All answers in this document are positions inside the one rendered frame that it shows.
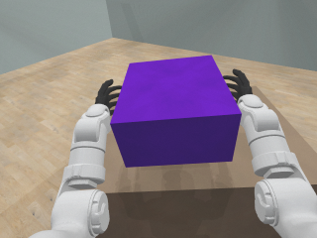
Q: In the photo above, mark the left robot hand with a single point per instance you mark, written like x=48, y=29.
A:
x=103, y=96

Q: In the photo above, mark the pedestal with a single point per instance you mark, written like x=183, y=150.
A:
x=203, y=200

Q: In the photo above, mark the right robot upper arm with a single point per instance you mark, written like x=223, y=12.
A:
x=289, y=205

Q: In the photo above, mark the robot right forearm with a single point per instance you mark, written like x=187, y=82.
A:
x=272, y=158

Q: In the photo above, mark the robot left forearm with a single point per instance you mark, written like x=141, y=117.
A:
x=87, y=151

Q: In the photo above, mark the left robot upper arm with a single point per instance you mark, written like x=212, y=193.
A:
x=78, y=214

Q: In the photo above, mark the right robot hand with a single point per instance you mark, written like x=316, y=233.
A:
x=243, y=85

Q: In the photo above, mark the carton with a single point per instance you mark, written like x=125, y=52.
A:
x=175, y=112

